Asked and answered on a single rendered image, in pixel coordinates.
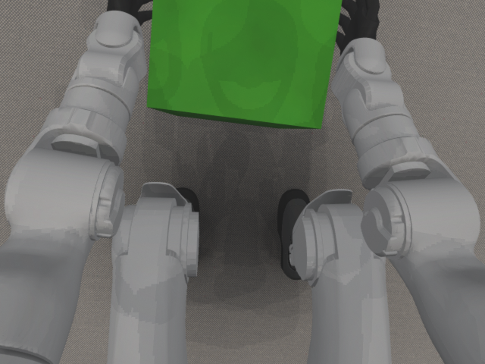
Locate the left robot upper arm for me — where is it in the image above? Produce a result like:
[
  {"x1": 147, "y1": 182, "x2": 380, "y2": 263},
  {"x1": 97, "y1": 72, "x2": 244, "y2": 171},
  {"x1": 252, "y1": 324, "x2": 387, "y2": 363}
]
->
[{"x1": 0, "y1": 147, "x2": 125, "y2": 364}]

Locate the right robot upper arm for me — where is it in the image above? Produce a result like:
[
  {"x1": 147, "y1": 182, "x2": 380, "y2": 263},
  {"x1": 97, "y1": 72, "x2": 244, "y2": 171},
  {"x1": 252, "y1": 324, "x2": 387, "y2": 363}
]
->
[{"x1": 361, "y1": 177, "x2": 485, "y2": 364}]

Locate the right robot foot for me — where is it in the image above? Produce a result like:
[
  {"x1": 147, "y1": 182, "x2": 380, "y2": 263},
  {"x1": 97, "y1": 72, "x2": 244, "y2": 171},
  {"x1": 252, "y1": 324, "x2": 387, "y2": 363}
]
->
[{"x1": 277, "y1": 189, "x2": 310, "y2": 280}]

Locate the left robot forearm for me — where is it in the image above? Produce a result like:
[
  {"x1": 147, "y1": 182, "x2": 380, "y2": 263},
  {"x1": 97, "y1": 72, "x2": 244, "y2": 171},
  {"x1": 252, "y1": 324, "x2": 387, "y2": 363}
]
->
[{"x1": 5, "y1": 11, "x2": 147, "y2": 226}]

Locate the right robot forearm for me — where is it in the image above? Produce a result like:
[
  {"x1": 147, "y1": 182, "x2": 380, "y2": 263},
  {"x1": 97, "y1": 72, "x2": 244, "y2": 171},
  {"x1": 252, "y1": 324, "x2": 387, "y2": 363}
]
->
[{"x1": 331, "y1": 38, "x2": 480, "y2": 236}]

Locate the robot right hand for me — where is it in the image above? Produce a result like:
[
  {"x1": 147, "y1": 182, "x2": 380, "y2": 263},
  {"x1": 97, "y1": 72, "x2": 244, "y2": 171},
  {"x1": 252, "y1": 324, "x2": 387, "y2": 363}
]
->
[{"x1": 336, "y1": 0, "x2": 380, "y2": 56}]

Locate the robot right thigh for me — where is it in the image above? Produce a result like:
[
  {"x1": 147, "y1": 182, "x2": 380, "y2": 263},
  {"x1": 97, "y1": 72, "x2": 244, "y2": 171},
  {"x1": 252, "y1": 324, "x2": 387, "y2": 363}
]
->
[{"x1": 296, "y1": 203, "x2": 392, "y2": 364}]

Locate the robot left hand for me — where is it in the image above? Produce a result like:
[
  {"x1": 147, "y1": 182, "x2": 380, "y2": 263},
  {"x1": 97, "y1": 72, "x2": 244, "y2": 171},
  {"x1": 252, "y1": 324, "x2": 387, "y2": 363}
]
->
[{"x1": 107, "y1": 0, "x2": 153, "y2": 26}]

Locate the carton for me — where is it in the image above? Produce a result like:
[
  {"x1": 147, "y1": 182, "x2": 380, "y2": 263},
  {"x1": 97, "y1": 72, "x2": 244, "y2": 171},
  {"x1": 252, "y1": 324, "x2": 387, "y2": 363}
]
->
[{"x1": 146, "y1": 0, "x2": 342, "y2": 129}]

